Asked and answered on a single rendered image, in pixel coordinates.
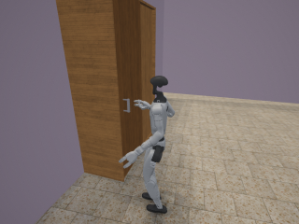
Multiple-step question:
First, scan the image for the wardrobe door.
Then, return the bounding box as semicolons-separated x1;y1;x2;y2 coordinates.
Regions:
112;0;143;177
140;4;152;143

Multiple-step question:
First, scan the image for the handle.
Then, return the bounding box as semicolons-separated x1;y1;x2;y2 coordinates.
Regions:
122;99;131;113

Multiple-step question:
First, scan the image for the right robot hand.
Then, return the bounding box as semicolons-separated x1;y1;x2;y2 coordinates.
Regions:
134;99;150;110

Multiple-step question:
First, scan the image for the robot left forearm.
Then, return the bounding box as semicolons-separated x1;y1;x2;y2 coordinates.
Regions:
135;132;162;156

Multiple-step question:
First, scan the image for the left robot upper arm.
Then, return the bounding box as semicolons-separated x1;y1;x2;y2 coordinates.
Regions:
151;104;164;139

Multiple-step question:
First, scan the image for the right robot upper arm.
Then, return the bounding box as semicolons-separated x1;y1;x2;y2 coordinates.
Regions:
164;95;175;118

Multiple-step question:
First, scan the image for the left robot shin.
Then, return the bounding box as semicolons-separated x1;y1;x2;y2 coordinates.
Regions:
144;180;162;209

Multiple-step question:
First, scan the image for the left robot hand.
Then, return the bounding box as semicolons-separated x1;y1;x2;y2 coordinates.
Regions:
119;151;138;169

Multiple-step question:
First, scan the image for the humanoid robot torso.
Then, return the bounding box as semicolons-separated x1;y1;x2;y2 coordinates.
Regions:
149;100;168;153

